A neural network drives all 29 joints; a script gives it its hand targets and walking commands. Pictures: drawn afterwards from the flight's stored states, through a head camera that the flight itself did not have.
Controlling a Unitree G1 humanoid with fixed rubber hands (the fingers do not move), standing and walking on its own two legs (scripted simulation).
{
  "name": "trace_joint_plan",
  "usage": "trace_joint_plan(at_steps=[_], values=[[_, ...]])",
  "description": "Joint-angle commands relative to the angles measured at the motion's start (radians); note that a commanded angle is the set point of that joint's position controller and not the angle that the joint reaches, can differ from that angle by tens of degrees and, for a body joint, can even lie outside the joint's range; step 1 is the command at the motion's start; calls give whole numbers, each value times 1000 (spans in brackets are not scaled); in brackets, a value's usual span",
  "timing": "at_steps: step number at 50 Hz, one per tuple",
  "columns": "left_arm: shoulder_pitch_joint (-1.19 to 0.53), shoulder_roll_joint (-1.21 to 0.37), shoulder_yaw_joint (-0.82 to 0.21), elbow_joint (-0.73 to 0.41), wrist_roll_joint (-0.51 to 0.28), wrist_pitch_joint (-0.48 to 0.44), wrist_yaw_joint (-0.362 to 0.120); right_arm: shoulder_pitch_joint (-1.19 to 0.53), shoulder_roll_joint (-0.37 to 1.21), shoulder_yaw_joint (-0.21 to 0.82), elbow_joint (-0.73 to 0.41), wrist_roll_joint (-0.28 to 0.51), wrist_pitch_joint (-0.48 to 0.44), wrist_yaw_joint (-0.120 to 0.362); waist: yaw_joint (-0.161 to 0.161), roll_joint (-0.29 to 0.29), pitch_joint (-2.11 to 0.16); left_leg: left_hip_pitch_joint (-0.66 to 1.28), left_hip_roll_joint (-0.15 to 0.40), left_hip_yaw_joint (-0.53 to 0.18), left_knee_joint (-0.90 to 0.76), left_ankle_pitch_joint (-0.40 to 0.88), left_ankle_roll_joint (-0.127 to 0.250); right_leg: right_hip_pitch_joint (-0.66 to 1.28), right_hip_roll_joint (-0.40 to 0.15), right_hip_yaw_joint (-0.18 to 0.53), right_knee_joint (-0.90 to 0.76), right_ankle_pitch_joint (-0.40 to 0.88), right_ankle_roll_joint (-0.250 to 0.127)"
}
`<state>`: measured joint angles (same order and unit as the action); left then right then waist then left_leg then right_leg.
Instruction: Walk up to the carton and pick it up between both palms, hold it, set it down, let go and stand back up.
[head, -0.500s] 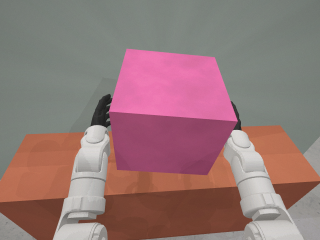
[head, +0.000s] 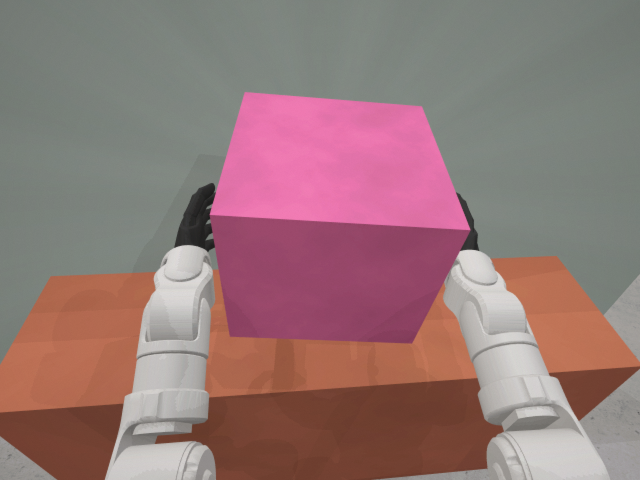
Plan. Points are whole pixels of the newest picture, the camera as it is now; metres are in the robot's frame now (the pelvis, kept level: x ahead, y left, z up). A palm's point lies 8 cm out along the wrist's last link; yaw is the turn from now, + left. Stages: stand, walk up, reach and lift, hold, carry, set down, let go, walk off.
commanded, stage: reach and lift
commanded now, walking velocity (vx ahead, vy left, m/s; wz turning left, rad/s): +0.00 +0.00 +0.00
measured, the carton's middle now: (328, 218) +0.41 -0.02 +0.16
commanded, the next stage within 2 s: hold in 0.26 s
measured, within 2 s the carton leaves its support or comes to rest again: neither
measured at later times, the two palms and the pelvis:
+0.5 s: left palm (177, 240) +0.35 +0.17 +0.17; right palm (454, 236) +0.35 -0.17 +0.17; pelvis -0.01 +0.00 +0.00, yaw -1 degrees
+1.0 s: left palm (178, 235) +0.35 +0.16 +0.18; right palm (459, 236) +0.34 -0.17 +0.17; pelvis -0.02 +0.00 +0.00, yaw +0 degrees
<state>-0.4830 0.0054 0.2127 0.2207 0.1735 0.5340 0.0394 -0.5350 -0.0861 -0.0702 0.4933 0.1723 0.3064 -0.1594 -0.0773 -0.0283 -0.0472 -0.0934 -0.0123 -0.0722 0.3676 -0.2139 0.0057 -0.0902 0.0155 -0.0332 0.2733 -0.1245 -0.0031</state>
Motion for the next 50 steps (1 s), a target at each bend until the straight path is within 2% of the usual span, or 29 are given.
trace_joint_plan(at_steps=[1, 12, 18, 20, 21, 22, 23, 24, 25, 26, 27, 28, 29, 30, 31, 32, 33, 34, 35, 36, 37, 38, 40, 41, 42, 43, 44, 48, 50], values=[[-738, -652, -548, -184, -149, -58, -144, -836, 633, 459, -384, 88, -79, 115, -13, 45, -405, 30, -44, 20, -41, 317, -56, 223, 38, 1, 22, 306, 31], [-764, -652, -528, -164, -143, -37, -142, -877, 623, 440, -360, 94, -68, 122, -5, 47, -404, 44, -38, 24, -46, 302, -53, 201, 40, -3, 13, 256, 27], [-759, -637, -549, -247, -154, -5, -129, -928, 655, 523, -441, 159, -50, 110, 56, 47, -463, 50, -37, 24, -12, 412, -43, 242, 50, 7, 26, 299, 26], [-756, -624, -540, -266, -150, 15, -129, -924, 656, 534, -449, 179, -34, 102, 67, 44, -451, 54, -39, 30, -7, 430, -40, 241, 53, 10, 26, 294, 25], [-758, -621, -532, -262, -147, 28, -131, -928, 640, 524, -441, 180, -24, 100, 65, 44, -433, 55, -35, 30, -15, 411, -39, 230, 50, 11, 16, 263, 24], [-710, -628, -487, -216, -114, 39, -144, -883, 607, 485, -398, 148, -12, 97, 41, 27, -374, 60, -34, 37, -42, 342, -43, 255, 45, 18, -6, 241, 24], [-704, -599, -449, -174, -102, 47, -161, -880, 606, 464, -373, 129, -5, 93, 43, -1, -331, 45, -37, 43, -64, 288, -31, 262, 40, 16, -13, 224, 31], [-674, -593, -428, -158, -84, 54, -175, -858, 592, 445, -350, 121, -1, 94, 47, 1, -303, 28, -35, 44, -83, 257, -31, 264, 37, 13, -13, 200, 33], [-694, -598, -435, -199, -86, 57, -182, -845, 589, 428, -346, 111, 0, 96, 34, 23, -302, 20, -31, 48, -89, 255, -39, 273, 43, 10, -15, 177, 29], [-722, -603, -458, -225, -100, 55, -189, -869, 603, 426, -370, 108, -8, 94, 19, 18, -346, 42, -37, 50, -75, 267, -40, 279, 39, 12, -9, 205, 30], [-739, -598, -488, -255, -114, 51, -191, -845, 608, 425, -366, 118, -8, 92, 5, 40, -350, 56, -33, 45, -64, 317, -50, 274, 42, 6, 2, 240, 27], [-750, -623, -511, -284, -131, 48, -190, -883, 609, 438, -422, 126, -19, 88, 1, 65, -411, 91, -32, 41, -42, 365, -57, 280, 43, 4, 4, 275, 29], [-769, -629, -538, -289, -139, 43, -187, -885, 597, 429, -419, 126, -19, 88, -22, 98, -395, 106, -37, 40, -35, 383, -75, 256, 48, 2, -1, 260, 21], [-805, -640, -551, -309, -149, 36, -185, -878, 602, 414, -408, 112, -18, 88, -28, 109, -378, 109, -33, 34, -29, 406, -83, 236, 54, -6, -3, 253, 13], [-798, -624, -535, -268, -136, 37, -187, -883, 598, 414, -398, 100, -18, 90, -24, 89, -348, 90, -38, 39, -32, 367, -77, 220, 49, -8, -10, 230, 15], [-812, -619, -533, -267, -137, 32, -188, -874, 601, 401, -367, 89, -14, 94, -32, 93, -326, 80, -36, 34, -43, 331, -76, 223, 44, -12, -7, 206, 13], [-794, -621, -537, -269, -138, 34, -185, -875, 598, 411, -390, 91, -18, 99, -26, 87, -343, 69, -32, 31, -50, 307, -73, 238, 48, -17, -6, 184, 13], [-808, -604, -510, -202, -128, 43, -189, -882, 586, 373, -332, 66, -6, 100, -31, 75, -272, 46, -30, 32, -66, 248, -62, 211, 38, -8, -14, 135, 8], [-828, -612, -490, -191, -125, 44, -192, -907, 595, 363, -325, 58, -8, 106, -23, 68, -274, 32, -28, 33, -84, 180, -59, 207, 37, -20, -18, 76, 11], [-834, -603, -450, -131, -105, 45, -195, -932, 591, 337, -282, 36, -7, 114, -8, 64, -232, -3, -32, 42, -103, 102, -46, 192, 33, -22, -27, -1, 15], [-854, -604, -453, -132, -106, 43, -194, -941, 602, 321, -264, 31, -12, 122, -10, 81, -238, -13, -29, 39, -116, 75, -42, 186, 28, -23, -18, -22, 8], [-863, -602, -436, -85, -99, 44, -196, -959, 605, 310, -226, 20, -15, 127, -13, 81, -211, -22, -30, 47, -120, 53, -40, 172, 24, -18, -27, -37, 9], [-873, -626, -436, -123, -110, 36, -195, -992, 630, 330, -272, 37, -35, 129, 5, 85, -337, 5, -34, 42, -87, 157, -44, 238, 24, -19, -1, 75, 15], [-845, -631, -436, -107, -106, 38, -192, -999, 617, 341, -276, 50, -41, 126, 2, 83, -354, 37, -30, 42, -73, 203, -50, 246, 28, -18, -1, 108, 12], [-837, -637, -453, -141, -116, 30, -188, -1004, 634, 370, -326, 73, -49, 121, 5, 60, -402, 62, -33, 45, -49, 272, -51, 266, 38, -19, 5, 166, 23], [-859, -636, -462, -142, -128, 30, -183, -1032, 634, 381, -326, 87, -48, 116, -4, 71, -428, 76, -36, 43, -41, 301, -61, 268, 43, -18, 7, 186, 18], [-844, -639, -445, -126, -112, 31, -180, -1013, 619, 375, -297, 86, -42, 114, 8, 78, -382, 74, -32, 47, -44, 302, -61, 244, 43, -21, -1, 158, 18], [-801, -600, -395, -105, -81, 35, -186, -982, 628, 390, -290, 89, -37, 114, 38, 27, -345, 32, -36, 51, -62, 275, -36, 277, 35, -6, -1, 176, 29], [-786, -587, -399, -143, -77, 38, -188, -974, 639, 423, -328, 108, -41, 107, 38, 12, -398, 36, -40, 58, -57, 287, -28, 323, 31, -2, 3, 230, 41]])
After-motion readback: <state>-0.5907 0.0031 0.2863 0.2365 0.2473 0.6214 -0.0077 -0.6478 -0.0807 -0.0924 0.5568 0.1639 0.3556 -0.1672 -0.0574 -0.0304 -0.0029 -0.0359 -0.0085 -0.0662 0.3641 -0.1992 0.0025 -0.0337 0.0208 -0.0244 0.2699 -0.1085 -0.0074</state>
